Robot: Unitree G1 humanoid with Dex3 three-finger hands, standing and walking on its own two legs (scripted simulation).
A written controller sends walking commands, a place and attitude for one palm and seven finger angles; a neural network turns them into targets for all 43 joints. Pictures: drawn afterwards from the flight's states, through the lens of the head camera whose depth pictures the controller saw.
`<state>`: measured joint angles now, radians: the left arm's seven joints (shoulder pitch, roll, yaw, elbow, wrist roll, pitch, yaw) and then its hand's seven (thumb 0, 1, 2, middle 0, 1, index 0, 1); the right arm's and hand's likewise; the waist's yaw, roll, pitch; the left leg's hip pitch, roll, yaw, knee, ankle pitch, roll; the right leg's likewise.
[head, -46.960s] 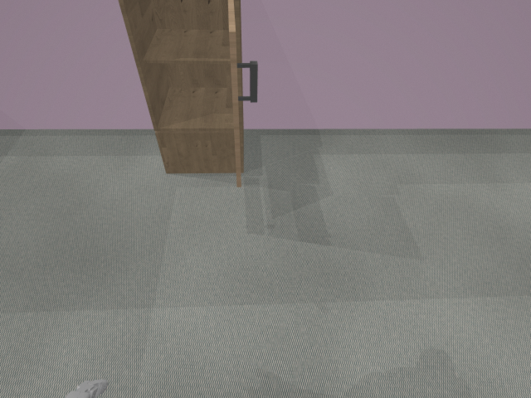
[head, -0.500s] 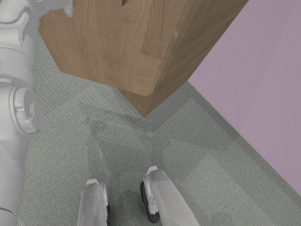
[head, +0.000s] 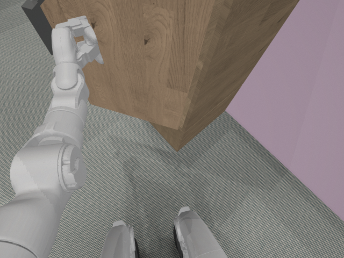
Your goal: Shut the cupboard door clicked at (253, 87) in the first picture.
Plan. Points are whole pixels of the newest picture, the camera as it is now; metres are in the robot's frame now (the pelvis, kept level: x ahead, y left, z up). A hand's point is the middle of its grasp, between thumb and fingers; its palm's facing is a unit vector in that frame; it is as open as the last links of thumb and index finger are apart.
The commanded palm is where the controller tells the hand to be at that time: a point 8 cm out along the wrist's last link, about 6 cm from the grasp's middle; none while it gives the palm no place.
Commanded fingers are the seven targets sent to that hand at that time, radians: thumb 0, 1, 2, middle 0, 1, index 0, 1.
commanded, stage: pull the fist back off the door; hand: left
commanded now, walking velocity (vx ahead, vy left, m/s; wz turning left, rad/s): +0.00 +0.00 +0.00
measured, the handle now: (50, 25) +0.65 +0.17 +0.07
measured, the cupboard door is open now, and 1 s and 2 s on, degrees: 32 32 32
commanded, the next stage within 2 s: draw the hand back to the body in 0.32 s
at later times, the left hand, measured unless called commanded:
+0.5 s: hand (106, 68) +0.51 +0.06 +0.08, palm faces +0.02 -1.00 -0.04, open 3.1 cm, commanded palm +0.46 +0.12 +0.09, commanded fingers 0.00 0.90 0.90 -1.30 -1.50 -1.30 -1.50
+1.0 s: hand (30, 126) +0.36 +0.15 +0.16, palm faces +0.01 -1.00 -0.09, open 3.1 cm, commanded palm +0.32 +0.21 +0.18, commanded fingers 0.00 0.90 0.90 -1.05 -1.23 -1.05 -1.23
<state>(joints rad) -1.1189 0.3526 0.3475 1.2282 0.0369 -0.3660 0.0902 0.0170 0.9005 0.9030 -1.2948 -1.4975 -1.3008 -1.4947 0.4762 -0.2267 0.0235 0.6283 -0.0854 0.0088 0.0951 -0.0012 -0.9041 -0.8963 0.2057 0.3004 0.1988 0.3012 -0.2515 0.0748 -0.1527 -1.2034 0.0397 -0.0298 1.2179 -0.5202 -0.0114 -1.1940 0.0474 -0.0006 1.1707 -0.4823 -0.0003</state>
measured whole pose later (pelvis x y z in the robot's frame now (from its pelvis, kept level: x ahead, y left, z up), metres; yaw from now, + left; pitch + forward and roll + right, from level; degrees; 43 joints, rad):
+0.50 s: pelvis +0.00 -0.01 +0.01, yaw +2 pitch +24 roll +0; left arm -0.95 0.18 0.21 1.16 0.02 -0.46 0.14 0.02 0.90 0.90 -1.30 -1.50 -1.31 -1.49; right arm 0.29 -0.23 -0.01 0.62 -0.06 0.05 0.06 0.00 -0.91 -0.90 0.20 0.30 0.20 0.30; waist -0.18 0.04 -0.15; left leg -1.09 0.01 -0.04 1.18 -0.51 -0.02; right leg -1.09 0.02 -0.01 1.17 -0.50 -0.01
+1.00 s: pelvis +0.01 +0.00 +0.08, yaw +2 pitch +7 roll +0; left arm -0.18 0.22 0.09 0.37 -0.14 -0.25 -0.08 0.02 0.90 0.90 -1.25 -1.44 -1.25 -1.44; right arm 0.25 -0.27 -0.01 0.54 0.05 0.02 -0.04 0.01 -0.91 -0.90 0.20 0.30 0.20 0.30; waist -0.05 0.03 -0.10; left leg -0.54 0.01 -0.02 0.81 -0.40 -0.01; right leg -0.54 0.02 0.01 0.80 -0.39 0.00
